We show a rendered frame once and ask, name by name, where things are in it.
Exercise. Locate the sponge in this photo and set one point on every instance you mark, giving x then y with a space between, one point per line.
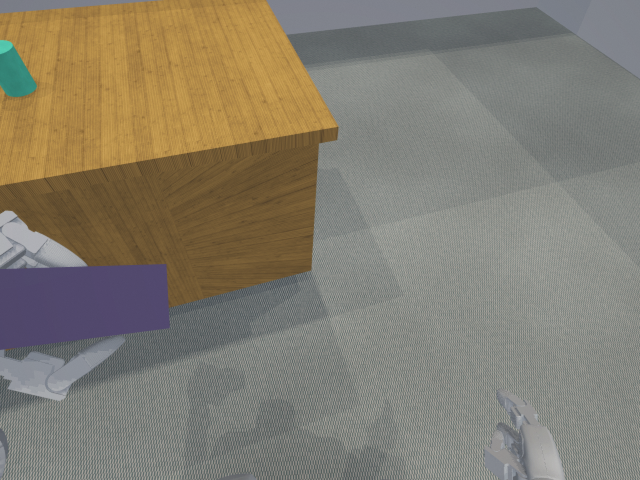
58 304

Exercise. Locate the robot left hand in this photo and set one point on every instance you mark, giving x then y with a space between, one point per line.
41 374

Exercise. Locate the table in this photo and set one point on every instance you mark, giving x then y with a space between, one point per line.
177 132

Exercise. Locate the robot right hand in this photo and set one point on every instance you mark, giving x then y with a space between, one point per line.
533 451

